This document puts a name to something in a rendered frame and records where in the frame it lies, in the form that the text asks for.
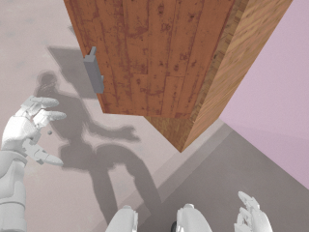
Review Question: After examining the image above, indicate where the left robot hand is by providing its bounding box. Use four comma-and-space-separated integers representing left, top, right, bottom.
1, 95, 67, 166

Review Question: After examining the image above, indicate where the cupboard door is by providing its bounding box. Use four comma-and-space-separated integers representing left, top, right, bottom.
64, 0, 236, 119

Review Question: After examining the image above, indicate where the robot right thigh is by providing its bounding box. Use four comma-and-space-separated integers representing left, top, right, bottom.
177, 207, 212, 232

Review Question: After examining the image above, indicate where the right robot hand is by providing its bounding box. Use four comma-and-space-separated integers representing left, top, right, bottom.
234, 191, 273, 232

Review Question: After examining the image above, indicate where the handle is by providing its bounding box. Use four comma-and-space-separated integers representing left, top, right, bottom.
83, 46, 104, 94

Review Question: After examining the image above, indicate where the robot left thigh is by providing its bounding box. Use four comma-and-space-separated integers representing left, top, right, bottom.
105, 209, 138, 232

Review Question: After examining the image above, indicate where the robot left forearm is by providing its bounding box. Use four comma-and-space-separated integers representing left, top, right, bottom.
0, 150, 28, 232

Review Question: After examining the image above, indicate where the robot thigh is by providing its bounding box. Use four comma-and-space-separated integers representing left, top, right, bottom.
105, 209, 138, 232
177, 207, 212, 232

